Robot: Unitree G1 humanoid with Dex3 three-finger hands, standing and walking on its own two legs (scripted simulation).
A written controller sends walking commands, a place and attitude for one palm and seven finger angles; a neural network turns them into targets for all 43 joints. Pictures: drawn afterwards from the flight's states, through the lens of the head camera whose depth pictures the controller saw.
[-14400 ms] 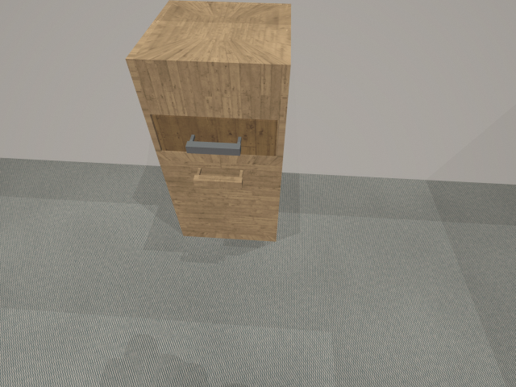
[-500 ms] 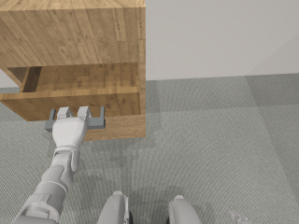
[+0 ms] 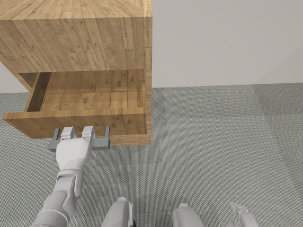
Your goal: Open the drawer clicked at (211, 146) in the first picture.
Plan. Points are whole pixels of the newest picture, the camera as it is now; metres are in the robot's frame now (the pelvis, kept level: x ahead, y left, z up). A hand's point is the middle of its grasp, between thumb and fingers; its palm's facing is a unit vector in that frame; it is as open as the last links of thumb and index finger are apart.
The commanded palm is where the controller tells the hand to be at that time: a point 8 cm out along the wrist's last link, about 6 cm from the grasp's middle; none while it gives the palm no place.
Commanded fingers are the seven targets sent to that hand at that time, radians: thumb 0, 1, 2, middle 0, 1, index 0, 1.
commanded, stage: pull the drawer open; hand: left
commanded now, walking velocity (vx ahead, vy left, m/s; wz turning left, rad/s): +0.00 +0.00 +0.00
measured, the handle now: (81, 137) +0.37 +0.23 -0.06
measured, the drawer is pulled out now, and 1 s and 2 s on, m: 0.16 0.28 0.30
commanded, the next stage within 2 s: open the thumb to release the handle in 1.48 s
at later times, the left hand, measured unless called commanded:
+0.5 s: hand (79, 176) +0.26 +0.21 -0.08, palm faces -0.06 -0.07 -1.00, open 6.0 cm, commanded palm +0.23 +0.22 -0.02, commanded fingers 0.00 0.90 0.90 -0.40 -1.35 -0.40 -1.35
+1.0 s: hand (76, 199) +0.20 +0.21 -0.08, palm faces -0.06 -0.09 -0.99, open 6.0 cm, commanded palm +0.17 +0.22 -0.02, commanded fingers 0.00 0.90 0.90 -0.40 -1.35 -0.40 -1.35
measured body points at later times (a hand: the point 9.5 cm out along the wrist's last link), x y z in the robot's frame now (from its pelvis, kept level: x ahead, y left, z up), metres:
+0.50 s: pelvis +0.00 +0.00 +0.00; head +0.10 -0.01 +0.44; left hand +0.26 +0.21 -0.02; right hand +0.17 -0.24 -0.12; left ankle +0.02 +0.12 -0.63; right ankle -0.01 -0.13 -0.63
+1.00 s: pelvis -0.01 -0.01 -0.01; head +0.08 -0.02 +0.43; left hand +0.20 +0.21 -0.02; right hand +0.19 -0.24 -0.13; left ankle +0.02 +0.12 -0.63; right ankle -0.01 -0.13 -0.63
